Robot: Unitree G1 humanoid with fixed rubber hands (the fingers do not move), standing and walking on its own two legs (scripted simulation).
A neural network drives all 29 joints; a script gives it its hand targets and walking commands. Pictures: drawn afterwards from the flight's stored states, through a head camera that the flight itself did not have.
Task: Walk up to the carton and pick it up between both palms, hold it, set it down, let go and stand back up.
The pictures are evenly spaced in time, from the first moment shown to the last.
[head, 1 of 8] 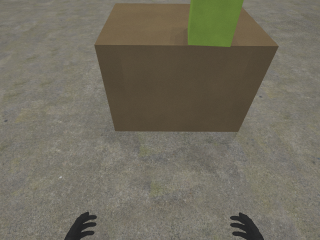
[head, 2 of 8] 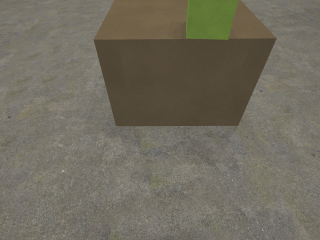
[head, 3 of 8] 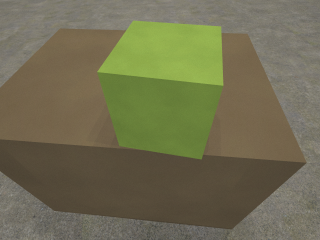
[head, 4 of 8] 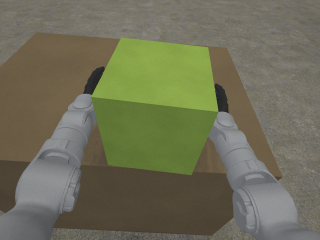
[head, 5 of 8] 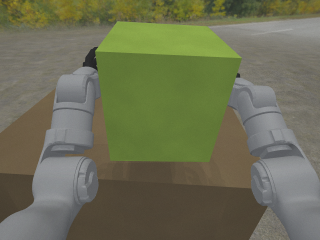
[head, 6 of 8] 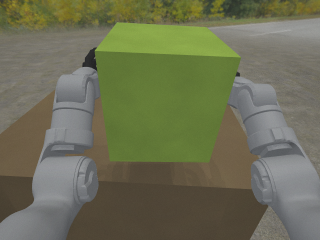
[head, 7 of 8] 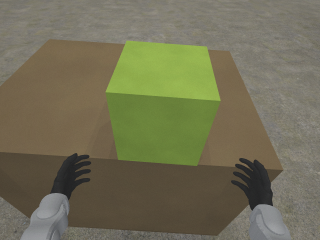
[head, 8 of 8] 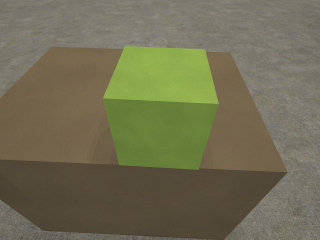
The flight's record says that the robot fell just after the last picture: no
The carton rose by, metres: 0.19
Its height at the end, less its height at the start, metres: +0.00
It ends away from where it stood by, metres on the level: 0.01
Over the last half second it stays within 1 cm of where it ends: yes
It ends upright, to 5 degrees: yes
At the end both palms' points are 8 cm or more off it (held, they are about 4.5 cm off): yes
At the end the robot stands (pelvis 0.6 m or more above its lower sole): yes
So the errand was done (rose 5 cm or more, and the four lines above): yes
